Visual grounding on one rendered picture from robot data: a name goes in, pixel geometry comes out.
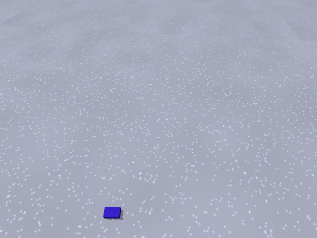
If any small box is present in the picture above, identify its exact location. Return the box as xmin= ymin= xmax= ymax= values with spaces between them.
xmin=103 ymin=207 xmax=121 ymax=219

